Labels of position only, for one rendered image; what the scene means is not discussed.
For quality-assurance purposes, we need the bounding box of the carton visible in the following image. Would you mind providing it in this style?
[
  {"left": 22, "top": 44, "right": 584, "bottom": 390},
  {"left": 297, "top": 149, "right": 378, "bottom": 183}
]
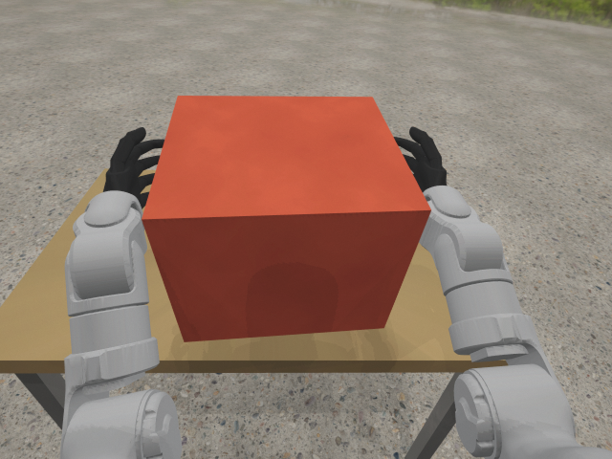
[{"left": 142, "top": 96, "right": 431, "bottom": 342}]

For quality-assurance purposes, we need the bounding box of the table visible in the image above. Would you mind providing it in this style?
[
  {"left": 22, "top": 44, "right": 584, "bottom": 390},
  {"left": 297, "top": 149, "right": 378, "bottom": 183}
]
[{"left": 0, "top": 168, "right": 508, "bottom": 459}]

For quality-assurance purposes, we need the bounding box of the robot left upper arm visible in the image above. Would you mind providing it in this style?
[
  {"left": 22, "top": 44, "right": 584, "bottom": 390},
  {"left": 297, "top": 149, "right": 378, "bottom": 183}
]
[{"left": 62, "top": 389, "right": 183, "bottom": 459}]

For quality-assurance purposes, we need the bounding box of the robot left hand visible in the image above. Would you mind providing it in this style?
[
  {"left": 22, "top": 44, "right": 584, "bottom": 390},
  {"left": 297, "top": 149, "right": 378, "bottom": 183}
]
[{"left": 103, "top": 127, "right": 164, "bottom": 209}]

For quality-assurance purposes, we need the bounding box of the right robot forearm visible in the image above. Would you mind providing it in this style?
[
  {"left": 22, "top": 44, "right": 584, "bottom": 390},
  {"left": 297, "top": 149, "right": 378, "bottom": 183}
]
[{"left": 419, "top": 186, "right": 576, "bottom": 439}]

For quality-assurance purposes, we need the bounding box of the left robot forearm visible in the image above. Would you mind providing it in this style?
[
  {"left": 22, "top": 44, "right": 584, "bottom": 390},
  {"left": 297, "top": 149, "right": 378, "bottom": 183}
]
[{"left": 60, "top": 190, "right": 160, "bottom": 459}]

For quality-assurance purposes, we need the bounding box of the robot right hand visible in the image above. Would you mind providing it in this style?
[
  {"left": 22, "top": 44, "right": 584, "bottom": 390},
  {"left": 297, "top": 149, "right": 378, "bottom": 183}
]
[{"left": 394, "top": 126, "right": 447, "bottom": 192}]

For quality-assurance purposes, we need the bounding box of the robot right upper arm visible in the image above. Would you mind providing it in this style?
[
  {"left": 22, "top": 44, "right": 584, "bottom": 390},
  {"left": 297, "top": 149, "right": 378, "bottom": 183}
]
[{"left": 454, "top": 364, "right": 612, "bottom": 459}]

